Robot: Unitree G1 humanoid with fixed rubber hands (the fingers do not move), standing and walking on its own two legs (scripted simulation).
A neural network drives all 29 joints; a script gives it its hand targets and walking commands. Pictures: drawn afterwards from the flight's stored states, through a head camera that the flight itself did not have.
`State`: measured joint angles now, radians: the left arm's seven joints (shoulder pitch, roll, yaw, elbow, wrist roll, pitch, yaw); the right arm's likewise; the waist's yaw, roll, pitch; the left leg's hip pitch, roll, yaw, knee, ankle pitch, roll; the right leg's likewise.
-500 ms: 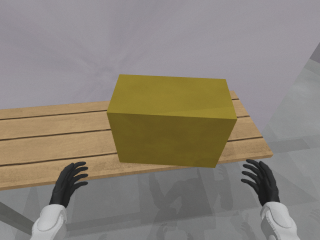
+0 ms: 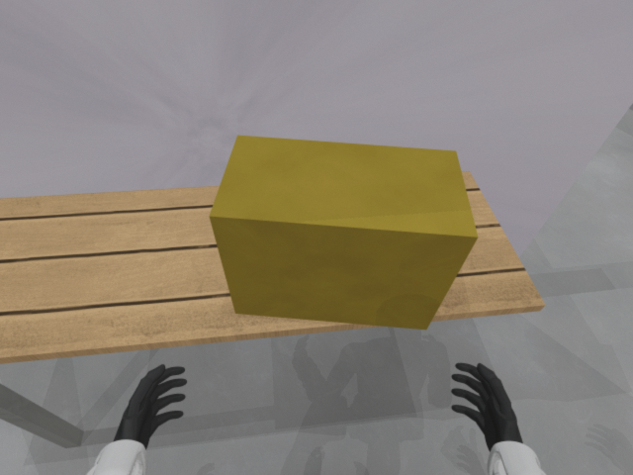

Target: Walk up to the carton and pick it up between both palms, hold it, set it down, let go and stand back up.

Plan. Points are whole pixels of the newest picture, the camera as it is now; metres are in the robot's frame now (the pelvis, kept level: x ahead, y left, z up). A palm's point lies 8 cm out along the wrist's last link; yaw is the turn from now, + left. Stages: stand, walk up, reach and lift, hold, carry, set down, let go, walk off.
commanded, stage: set down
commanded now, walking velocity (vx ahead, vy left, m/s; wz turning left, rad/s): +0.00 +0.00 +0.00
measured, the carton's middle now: (337, 238) +0.43 -0.02 +0.01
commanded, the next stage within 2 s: let go in 0.34 s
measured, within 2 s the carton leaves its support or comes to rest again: neither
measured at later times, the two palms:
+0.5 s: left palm (143, 443) +0.16 +0.23 -0.08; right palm (502, 452) +0.16 -0.22 -0.07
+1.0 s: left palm out of the picture +0.12 +0.24 -0.10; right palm out of the picture +0.11 -0.24 -0.11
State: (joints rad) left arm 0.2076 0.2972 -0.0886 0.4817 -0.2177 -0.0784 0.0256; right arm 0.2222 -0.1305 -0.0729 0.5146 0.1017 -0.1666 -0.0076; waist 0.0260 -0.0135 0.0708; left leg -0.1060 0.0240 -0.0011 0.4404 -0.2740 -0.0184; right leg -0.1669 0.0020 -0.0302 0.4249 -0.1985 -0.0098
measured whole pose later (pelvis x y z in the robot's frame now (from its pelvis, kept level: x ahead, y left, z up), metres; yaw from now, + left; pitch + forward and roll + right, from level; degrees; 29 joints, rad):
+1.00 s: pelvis +0.00 +0.00 +0.00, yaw +1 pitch -1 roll -1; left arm 0.25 0.21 0.02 0.65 0.06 0.01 -0.02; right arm 0.25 -0.20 -0.03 0.79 -0.04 -0.02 0.03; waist 0.02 -0.01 0.01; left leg -0.17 0.03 -0.02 0.48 -0.29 -0.02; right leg -0.22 0.01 -0.05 0.44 -0.21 -0.01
